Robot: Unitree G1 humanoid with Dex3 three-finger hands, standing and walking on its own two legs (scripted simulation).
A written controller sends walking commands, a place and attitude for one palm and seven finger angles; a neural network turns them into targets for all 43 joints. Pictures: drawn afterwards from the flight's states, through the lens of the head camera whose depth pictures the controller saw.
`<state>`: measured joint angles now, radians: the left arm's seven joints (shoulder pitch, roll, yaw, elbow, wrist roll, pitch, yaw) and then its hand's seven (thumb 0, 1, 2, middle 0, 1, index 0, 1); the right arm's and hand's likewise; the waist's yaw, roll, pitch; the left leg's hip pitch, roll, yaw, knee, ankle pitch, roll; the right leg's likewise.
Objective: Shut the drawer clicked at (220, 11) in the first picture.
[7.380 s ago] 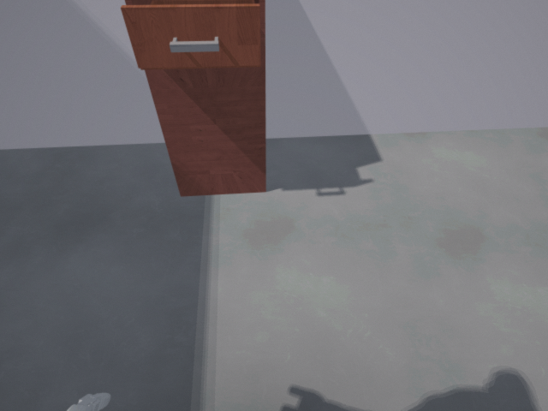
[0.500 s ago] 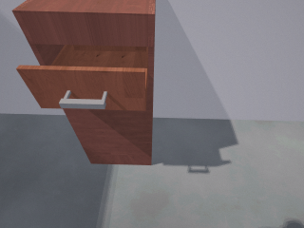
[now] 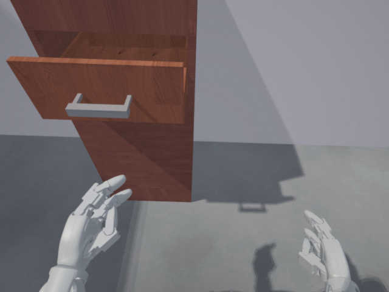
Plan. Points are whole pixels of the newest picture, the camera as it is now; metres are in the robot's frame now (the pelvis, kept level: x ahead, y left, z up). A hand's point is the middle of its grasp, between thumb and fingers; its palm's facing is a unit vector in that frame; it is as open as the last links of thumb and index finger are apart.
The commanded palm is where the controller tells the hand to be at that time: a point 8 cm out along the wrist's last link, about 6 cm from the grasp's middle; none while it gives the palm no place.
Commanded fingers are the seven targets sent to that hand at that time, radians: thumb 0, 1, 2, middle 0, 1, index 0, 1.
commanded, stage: raise the hand and make a fist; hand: left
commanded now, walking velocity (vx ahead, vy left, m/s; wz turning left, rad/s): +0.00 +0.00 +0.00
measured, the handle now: (101, 104) +0.50 +0.26 +0.11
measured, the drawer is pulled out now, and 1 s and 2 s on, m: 0.14 0.14 0.14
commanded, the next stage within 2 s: bring the fist close to the handle in 1.56 s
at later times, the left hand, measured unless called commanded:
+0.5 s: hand (86, 201) +0.25 +0.21 +0.10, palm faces +0.01 -1.00 -0.04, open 3.8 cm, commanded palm +0.21 +0.26 +0.11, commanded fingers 0.00 0.90 0.90 -1.06 -1.23 -1.06 -1.23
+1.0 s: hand (70, 155) +0.29 +0.22 +0.18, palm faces +0.02 -1.00 -0.05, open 3.1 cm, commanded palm +0.26 +0.27 +0.19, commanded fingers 0.00 0.90 0.90 -1.40 -1.60 -1.40 -1.60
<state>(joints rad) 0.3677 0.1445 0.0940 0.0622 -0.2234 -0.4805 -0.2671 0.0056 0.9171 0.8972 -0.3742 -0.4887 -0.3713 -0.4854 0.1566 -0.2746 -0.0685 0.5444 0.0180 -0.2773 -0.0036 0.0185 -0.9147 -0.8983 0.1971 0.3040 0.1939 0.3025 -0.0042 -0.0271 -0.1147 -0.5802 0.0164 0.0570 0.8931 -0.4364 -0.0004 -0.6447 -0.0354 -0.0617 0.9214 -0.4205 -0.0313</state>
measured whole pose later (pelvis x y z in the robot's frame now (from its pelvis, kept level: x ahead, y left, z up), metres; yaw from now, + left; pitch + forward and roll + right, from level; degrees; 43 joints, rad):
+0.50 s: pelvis +0.00 +0.00 +0.01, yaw +1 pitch +6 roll -1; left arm 0.21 0.27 0.23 0.02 -0.30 -0.17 -0.27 0.01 0.90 0.90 -0.87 -1.02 -0.87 -1.02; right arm 0.32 -0.22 0.06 0.59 0.04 -0.24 -0.05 0.02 -0.90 -0.90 0.20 0.31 0.20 0.30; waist -0.02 0.03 -0.07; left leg -0.51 0.03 0.02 0.82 -0.42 0.00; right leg -0.54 -0.02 -0.09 0.79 -0.36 -0.03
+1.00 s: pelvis +0.01 +0.02 +0.04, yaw +1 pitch +0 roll -1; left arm -0.01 0.27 0.20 -0.04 -0.25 0.06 -0.24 0.01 0.89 0.90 -1.35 -1.54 -1.34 -1.53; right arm 0.20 -0.22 0.09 0.59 0.06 -0.26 -0.07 0.02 -0.91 -0.90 0.20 0.30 0.20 0.30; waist 0.05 0.03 -0.04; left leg -0.26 0.00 0.03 0.60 -0.34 0.03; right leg -0.28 -0.03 -0.09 0.57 -0.29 0.00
